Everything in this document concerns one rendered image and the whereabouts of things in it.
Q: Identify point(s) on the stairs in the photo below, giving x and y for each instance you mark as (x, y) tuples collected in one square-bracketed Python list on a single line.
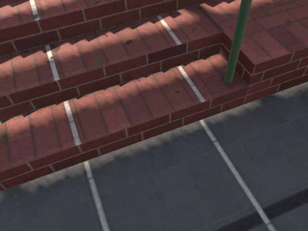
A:
[(83, 78)]

